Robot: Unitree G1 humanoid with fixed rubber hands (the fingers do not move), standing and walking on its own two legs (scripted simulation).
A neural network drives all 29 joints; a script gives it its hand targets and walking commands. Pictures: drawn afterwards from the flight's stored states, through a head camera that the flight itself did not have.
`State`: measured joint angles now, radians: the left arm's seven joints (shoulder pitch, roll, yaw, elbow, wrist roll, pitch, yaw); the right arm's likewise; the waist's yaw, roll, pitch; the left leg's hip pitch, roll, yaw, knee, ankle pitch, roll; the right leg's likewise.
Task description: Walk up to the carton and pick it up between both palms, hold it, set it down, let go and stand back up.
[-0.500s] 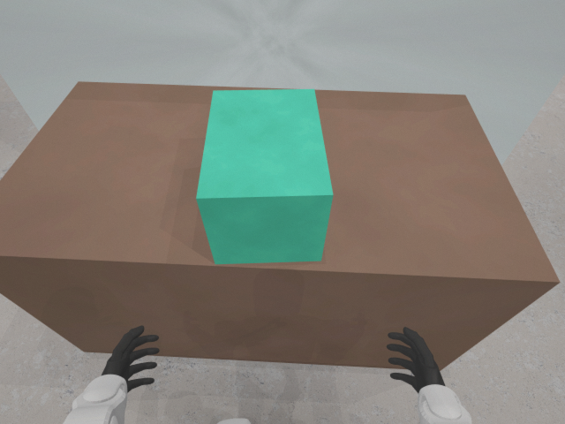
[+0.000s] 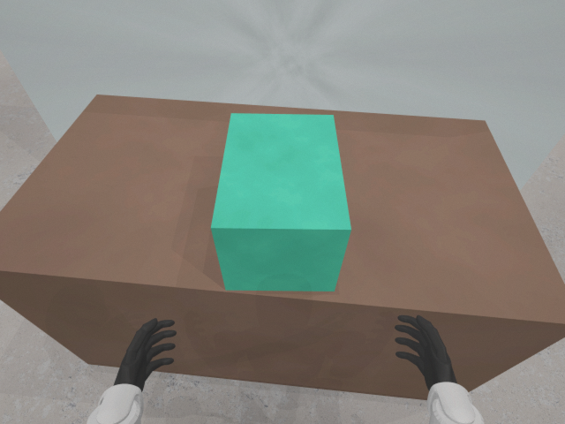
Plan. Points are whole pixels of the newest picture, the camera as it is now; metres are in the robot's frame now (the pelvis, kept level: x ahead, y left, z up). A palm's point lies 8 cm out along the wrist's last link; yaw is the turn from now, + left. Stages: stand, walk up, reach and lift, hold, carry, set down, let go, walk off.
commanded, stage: reach and lift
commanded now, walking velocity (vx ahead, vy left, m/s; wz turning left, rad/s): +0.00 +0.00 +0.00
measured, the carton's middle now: (281, 199) +0.52 +0.06 -0.04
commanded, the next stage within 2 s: none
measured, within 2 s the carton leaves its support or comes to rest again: neither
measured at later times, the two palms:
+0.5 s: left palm (141, 314) +0.26 +0.26 -0.02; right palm (414, 327) +0.27 -0.15 -0.03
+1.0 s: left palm (138, 250) +0.34 +0.27 +0.03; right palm (418, 260) +0.35 -0.16 +0.02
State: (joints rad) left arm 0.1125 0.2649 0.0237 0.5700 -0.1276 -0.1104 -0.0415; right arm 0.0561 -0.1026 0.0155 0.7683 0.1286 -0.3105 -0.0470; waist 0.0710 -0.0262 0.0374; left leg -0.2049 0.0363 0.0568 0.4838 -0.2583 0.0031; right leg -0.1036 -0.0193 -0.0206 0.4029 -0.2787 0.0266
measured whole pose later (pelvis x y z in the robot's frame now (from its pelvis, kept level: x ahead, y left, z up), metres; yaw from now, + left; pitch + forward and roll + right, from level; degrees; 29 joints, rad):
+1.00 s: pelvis -0.02 +0.00 -0.01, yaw +0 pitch +9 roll -2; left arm -0.60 0.38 -0.05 1.06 -0.33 -0.20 -0.04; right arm -0.59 -0.19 0.12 1.05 0.37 -0.21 -0.10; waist 0.04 -0.01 -0.12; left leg -0.52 0.05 0.03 0.65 -0.28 0.01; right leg -0.42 0.00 -0.01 0.57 -0.30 0.03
